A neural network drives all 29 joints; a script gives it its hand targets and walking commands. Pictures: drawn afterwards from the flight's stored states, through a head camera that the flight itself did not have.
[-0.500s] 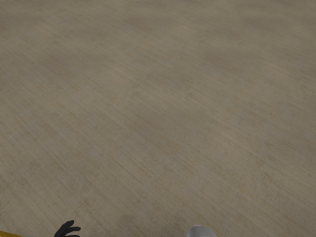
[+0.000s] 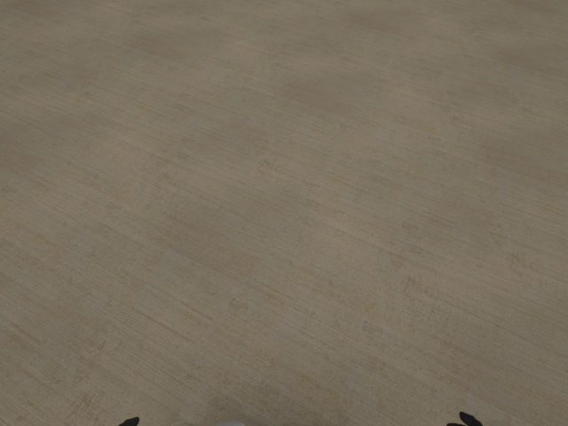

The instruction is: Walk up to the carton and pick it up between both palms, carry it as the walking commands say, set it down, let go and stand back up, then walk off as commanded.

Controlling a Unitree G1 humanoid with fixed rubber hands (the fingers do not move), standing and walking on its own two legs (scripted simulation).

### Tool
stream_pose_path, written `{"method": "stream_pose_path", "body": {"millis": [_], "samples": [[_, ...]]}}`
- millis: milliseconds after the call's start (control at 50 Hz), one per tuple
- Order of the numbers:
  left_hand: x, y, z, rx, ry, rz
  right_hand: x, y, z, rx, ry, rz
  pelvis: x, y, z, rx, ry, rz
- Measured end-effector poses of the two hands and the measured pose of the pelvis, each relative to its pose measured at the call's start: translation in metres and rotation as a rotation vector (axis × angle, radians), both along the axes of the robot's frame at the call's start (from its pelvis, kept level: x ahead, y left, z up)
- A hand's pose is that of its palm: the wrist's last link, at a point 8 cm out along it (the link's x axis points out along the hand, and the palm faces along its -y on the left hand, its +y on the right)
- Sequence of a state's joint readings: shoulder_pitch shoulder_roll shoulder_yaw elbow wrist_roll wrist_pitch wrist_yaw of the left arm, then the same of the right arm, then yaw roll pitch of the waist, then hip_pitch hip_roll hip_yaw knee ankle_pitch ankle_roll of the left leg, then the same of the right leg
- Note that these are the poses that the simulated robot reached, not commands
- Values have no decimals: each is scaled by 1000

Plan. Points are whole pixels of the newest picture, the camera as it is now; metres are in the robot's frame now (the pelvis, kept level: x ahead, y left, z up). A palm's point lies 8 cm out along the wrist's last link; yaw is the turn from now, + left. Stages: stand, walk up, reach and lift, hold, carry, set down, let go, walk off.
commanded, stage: stand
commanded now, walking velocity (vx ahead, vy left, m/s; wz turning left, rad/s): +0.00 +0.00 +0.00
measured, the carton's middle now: out of the picture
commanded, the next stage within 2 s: none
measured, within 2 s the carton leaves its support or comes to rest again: neither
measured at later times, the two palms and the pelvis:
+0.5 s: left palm out of the picture +0.10 +0.17 -0.10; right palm out of the picture +0.00 -0.34 -0.12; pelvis -0.01 -0.07 +0.01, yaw -5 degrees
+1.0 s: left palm out of the picture +0.01 +0.16 -0.13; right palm out of the picture -0.03 -0.31 -0.13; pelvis -0.01 -0.08 +0.02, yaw -6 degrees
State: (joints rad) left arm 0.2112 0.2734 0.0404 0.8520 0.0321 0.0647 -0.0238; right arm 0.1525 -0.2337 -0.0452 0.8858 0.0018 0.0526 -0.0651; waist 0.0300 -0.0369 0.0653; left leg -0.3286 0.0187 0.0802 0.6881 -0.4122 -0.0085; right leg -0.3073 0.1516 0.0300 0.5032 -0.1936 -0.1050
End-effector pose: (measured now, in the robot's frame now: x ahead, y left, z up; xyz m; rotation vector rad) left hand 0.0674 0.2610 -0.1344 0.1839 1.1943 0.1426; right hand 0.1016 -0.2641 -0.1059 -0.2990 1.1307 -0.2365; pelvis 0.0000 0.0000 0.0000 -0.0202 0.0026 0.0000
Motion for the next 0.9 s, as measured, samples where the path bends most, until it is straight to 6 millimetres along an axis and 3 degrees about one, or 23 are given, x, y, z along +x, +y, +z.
{"method": "stream_pose_path", "body": {"millis": [60,140,200,360,420,520,640,900], "samples": [[3,-9,-6,-23,10,-9,-18,-8,7,-18,-1,-29,0,-3,1,6,-6,-26],[14,-15,4,-7,12,-62,-49,-24,18,-30,21,-82,-2,-10,11,-4,-11,-60],[18,-17,11,6,21,-78,-60,-32,20,-22,25,-106,-2,-16,15,-11,-10,-74],[38,-58,17,60,-11,-130,-89,-62,-11,67,70,-149,-5,-52,5,13,-9,-95],[36,-76,26,71,-25,-137,-100,-69,-17,104,98,-166,-5,-64,9,9,-13,-96],[31,-99,30,66,-36,-135,-100,-72,-18,129,110,-162,-6,-75,14,20,-16,-93],[20,-110,16,18,-20,-103,-101,-65,-18,126,115,-151,-7,-78,12,9,-31,-91],[-43,-101,8,17,150,-45,-122,-48,-19,156,186,-159,-8,-78,16,18,-37,-96]]}}
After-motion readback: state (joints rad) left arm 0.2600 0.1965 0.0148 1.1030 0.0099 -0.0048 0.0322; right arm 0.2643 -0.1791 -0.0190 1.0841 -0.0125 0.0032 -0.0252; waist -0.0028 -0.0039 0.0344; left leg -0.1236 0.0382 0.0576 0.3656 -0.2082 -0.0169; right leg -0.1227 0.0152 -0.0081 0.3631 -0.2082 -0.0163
